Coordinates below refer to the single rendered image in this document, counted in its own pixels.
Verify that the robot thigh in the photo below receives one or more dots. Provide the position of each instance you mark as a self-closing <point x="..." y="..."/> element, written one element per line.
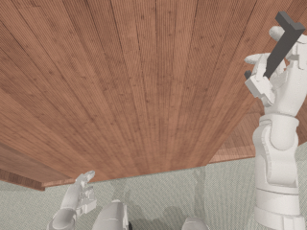
<point x="114" y="216"/>
<point x="194" y="224"/>

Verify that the robot right forearm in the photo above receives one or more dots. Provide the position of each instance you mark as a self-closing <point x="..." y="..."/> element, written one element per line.
<point x="275" y="173"/>

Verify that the handle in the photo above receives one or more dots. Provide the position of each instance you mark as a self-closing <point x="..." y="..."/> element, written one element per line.
<point x="293" y="31"/>

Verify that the left robot hand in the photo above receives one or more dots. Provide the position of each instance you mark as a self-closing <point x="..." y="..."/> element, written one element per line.
<point x="79" y="199"/>

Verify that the left robot thigh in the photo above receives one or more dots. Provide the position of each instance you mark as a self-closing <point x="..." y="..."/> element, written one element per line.
<point x="114" y="216"/>

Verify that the robot left forearm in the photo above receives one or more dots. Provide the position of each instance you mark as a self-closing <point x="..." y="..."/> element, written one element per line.
<point x="64" y="219"/>

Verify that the right robot thigh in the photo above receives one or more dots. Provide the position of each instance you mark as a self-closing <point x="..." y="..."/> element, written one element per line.
<point x="194" y="224"/>

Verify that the right robot hand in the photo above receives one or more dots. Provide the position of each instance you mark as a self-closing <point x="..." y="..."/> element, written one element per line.
<point x="289" y="86"/>

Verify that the wardrobe door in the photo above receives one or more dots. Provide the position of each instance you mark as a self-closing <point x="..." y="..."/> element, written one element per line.
<point x="14" y="161"/>
<point x="129" y="87"/>

